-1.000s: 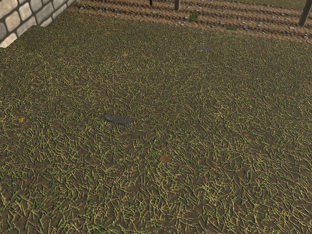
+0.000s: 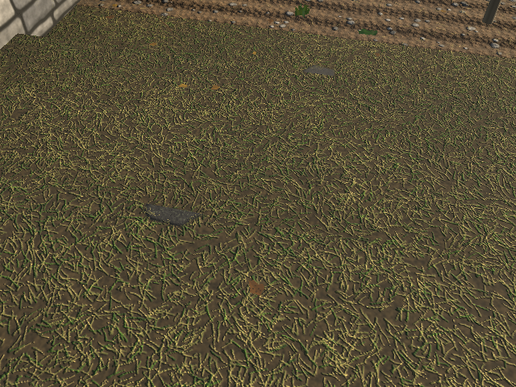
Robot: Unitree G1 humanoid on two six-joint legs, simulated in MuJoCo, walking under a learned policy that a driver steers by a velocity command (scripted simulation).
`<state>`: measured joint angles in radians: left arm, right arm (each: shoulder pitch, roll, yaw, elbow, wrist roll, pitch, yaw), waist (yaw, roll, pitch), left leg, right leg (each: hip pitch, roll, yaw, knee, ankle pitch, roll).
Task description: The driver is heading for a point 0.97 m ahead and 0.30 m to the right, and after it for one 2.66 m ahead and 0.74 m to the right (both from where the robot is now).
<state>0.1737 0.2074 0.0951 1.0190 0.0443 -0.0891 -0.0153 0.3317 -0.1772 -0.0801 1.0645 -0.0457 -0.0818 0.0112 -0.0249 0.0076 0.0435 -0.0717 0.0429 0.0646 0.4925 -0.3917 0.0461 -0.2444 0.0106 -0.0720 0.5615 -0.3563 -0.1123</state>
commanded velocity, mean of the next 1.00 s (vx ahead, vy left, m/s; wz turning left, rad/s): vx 0.15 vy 0.00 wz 0.00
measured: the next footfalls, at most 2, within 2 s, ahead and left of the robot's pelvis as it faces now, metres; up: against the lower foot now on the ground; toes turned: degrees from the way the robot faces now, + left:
left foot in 0.42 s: +0.32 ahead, +0.11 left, +0.00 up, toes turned +1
right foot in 0.72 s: +0.26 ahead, -0.12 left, +0.00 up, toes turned -5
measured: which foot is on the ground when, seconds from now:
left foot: down 0.00-0.06, up 0.08-0.40, down 0.42-1.00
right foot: down 0.00-0.46, up 0.48-0.70, down 0.72-1.00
